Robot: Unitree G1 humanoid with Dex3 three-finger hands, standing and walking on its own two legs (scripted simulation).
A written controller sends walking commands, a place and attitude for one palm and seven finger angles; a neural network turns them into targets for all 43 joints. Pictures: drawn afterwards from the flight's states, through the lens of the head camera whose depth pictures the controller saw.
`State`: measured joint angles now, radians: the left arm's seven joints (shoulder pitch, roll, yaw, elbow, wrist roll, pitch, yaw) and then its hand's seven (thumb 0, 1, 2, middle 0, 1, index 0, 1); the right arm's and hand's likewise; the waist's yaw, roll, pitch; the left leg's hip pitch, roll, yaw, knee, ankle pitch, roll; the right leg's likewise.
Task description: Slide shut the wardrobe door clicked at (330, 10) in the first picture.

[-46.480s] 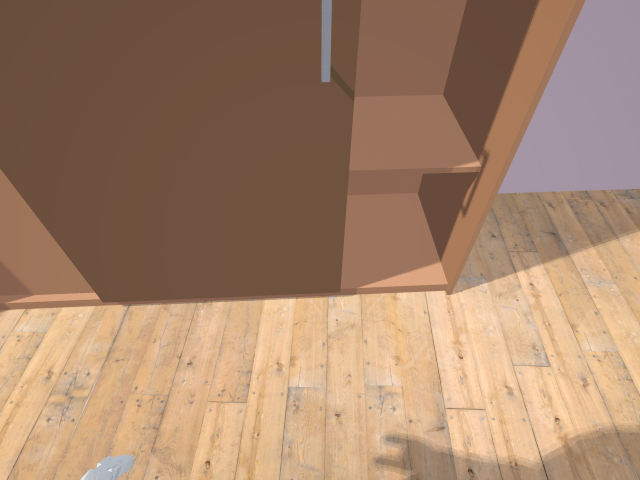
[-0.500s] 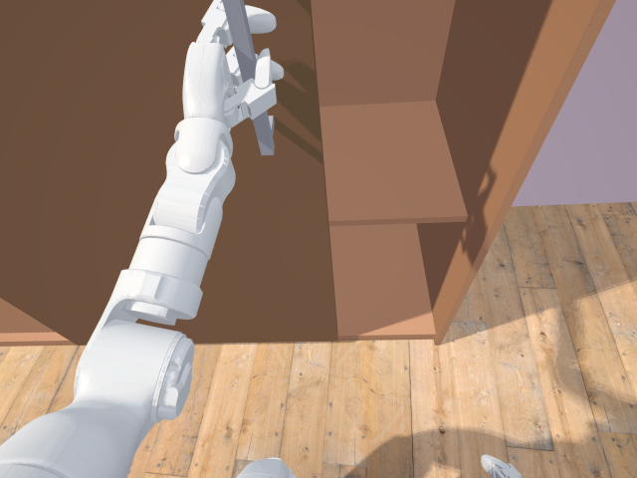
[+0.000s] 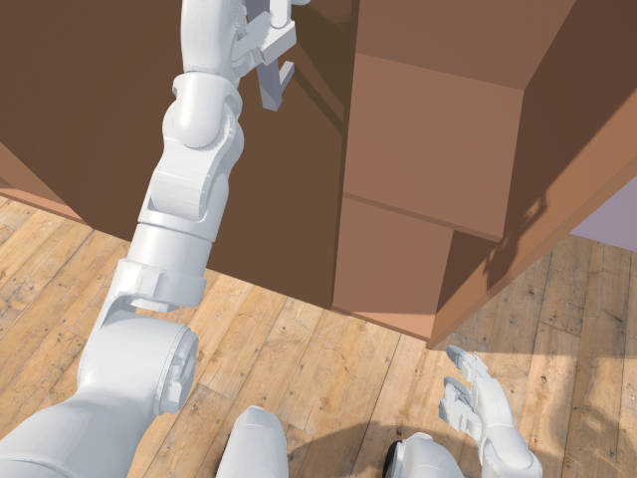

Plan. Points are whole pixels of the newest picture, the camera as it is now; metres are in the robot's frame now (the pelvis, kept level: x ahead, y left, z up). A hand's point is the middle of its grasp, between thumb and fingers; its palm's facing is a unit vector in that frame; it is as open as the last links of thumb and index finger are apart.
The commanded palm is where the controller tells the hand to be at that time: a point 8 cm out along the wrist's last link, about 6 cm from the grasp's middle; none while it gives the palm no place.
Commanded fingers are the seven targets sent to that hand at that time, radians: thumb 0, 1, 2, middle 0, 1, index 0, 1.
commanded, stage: step sideways, sliding the door along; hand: left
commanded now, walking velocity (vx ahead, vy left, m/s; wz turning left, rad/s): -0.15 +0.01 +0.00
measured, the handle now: out of the picture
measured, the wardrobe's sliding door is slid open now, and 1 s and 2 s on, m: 0.30 0.11 0.00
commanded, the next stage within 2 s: none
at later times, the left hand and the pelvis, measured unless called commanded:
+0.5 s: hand (343, 31) +0.44 +0.10 +0.25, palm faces +0.36 -0.93 -0.05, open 5.8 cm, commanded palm +0.40 +0.05 +0.25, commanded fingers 0.00 0.90 0.90 -0.45 -1.40 -0.45 -1.40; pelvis +0.06 -0.09 +0.03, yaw +5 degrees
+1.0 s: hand (518, 82) +0.41 -0.04 +0.25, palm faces -0.14 -0.99 +0.06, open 6.2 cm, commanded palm +0.39 -0.05 +0.25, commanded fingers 0.00 0.90 0.90 -0.45 -1.40 -0.45 -1.40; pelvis +0.11 -0.08 +0.02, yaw +0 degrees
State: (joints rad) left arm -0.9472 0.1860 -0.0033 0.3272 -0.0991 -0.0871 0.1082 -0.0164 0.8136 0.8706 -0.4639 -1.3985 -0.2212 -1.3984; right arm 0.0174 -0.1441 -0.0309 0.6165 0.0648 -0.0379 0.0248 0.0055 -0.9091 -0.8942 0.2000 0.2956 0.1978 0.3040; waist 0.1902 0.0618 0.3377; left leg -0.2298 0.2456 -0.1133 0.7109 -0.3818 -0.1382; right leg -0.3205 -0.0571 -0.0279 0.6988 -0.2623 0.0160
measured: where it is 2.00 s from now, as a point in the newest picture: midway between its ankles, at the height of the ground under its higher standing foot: outside the picture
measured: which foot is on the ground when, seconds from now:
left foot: down 0.00-0.00, up 0.02-0.14, down 0.16-1.00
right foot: down 0.00-0.88, up 0.90-1.00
